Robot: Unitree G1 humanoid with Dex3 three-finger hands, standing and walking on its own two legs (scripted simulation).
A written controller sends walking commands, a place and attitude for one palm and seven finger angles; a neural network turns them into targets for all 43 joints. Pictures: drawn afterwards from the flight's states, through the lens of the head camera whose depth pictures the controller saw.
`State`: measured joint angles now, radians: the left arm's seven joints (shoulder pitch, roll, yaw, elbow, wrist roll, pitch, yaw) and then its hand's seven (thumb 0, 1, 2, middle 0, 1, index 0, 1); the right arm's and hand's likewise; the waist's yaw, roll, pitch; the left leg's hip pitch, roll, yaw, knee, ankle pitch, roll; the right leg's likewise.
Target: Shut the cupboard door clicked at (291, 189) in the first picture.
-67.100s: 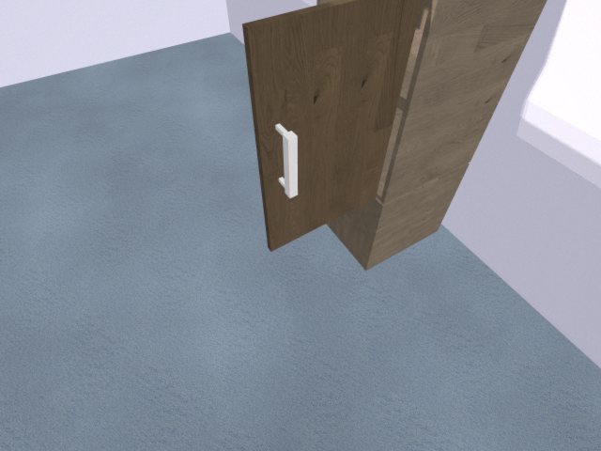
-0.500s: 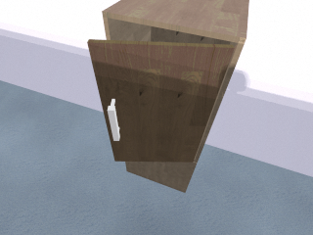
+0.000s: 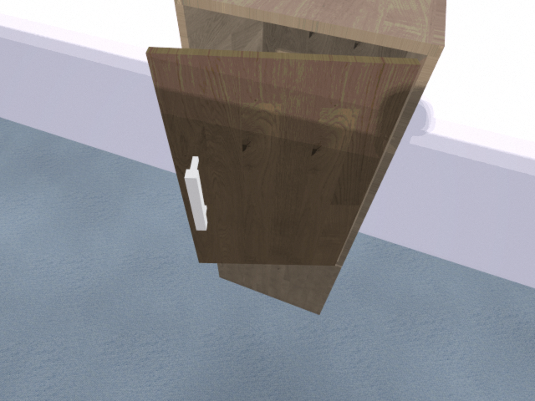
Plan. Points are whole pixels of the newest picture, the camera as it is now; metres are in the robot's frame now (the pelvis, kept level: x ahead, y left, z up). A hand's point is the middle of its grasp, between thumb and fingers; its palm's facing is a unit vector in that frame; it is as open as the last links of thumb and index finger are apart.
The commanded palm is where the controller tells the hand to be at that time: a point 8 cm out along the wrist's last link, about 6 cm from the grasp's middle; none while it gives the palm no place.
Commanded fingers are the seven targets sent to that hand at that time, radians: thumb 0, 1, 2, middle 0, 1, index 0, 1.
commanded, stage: come to a stop and stand still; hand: left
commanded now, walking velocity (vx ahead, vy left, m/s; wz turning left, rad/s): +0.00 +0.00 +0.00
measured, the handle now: (198, 195) +0.47 +0.17 -0.01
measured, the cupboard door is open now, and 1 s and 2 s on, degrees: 21 21 21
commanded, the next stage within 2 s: look again from close up in 0.44 s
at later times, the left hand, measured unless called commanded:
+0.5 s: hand out of the picture -0.04 +0.22 -0.16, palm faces +0.00 -0.97 -0.23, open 7.4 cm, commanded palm none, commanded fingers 0.00 0.90 0.90 -0.20 -0.30 -0.20 -0.30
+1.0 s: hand out of the picture +0.01 +0.18 -0.17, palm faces +0.00 -0.98 -0.20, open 7.4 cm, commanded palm none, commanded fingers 0.00 0.90 0.90 -0.20 -0.30 -0.20 -0.30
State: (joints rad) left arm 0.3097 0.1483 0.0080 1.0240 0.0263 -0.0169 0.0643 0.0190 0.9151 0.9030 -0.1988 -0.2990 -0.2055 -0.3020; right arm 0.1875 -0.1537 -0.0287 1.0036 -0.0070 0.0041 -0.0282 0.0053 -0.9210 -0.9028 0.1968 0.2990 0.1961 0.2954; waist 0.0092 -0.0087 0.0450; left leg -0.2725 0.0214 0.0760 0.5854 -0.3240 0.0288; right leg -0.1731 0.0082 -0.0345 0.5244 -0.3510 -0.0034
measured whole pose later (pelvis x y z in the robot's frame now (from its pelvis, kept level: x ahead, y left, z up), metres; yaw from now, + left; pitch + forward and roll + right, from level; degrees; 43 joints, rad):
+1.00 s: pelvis -0.01 +0.00 +0.01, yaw +0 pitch +0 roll +1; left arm 0.24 0.19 -0.02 1.10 0.02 -0.02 0.02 0.01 0.90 0.90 -0.20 -0.30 -0.20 -0.30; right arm 0.20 -0.18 0.01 1.11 -0.01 -0.03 -0.02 0.00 -0.91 -0.90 0.20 0.30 0.20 0.30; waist 0.01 -0.02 0.03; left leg -0.21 -0.02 0.09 0.43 -0.22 0.04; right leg -0.15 -0.02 -0.01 0.45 -0.30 0.00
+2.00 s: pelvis -0.06 -0.01 -0.09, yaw +1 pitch +15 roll -2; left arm 0.42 0.22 0.17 0.00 -0.29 -0.41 -0.23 0.02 0.90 0.90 -0.81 -0.97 -0.82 -0.97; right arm 0.29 -0.22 0.00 0.57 0.02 -0.22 -0.07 0.01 -0.91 -0.90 0.20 0.30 0.20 0.30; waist -0.01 0.03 -0.16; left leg -0.98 0.03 0.00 1.18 -0.46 0.02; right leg -0.87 0.02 -0.08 1.16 -0.55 -0.03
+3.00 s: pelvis -0.05 -0.01 -0.07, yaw +2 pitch +13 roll -2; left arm 0.38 0.23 0.13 -0.01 -0.27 -0.38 -0.20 0.02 0.90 0.90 -1.30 -1.50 -1.30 -1.50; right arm 0.27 -0.25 0.02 0.51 0.02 -0.16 -0.05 0.01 -0.91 -0.90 0.20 0.30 0.20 0.30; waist 0.00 0.04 -0.15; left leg -0.88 0.03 -0.01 1.11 -0.46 0.01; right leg -0.77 0.02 -0.08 1.09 -0.54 -0.03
